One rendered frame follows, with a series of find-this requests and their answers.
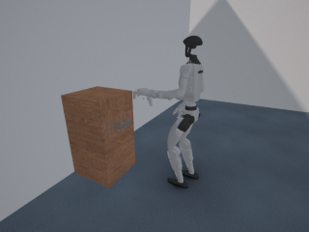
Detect handle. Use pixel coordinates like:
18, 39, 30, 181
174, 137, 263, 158
119, 135, 132, 146
114, 120, 131, 130
117, 104, 131, 113

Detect robot right shin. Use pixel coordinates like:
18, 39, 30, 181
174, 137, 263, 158
179, 143, 194, 174

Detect robot right hand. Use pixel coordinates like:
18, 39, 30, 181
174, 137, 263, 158
172, 103, 185, 119

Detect right robot foot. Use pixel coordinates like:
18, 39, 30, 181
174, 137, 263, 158
182, 170, 199, 180

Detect cabinet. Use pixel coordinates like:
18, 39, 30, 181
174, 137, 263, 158
61, 86, 135, 188

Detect left robot forearm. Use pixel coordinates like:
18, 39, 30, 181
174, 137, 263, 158
149, 89, 182, 101

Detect right robot upper arm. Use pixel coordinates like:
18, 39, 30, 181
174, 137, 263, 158
201, 77, 205, 93

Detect left robot upper arm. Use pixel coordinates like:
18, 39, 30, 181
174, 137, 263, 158
175, 64, 193, 101

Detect robot left hand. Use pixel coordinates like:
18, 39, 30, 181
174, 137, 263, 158
132, 88, 153, 106

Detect drawer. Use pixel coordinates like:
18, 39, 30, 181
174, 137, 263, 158
103, 110, 132, 139

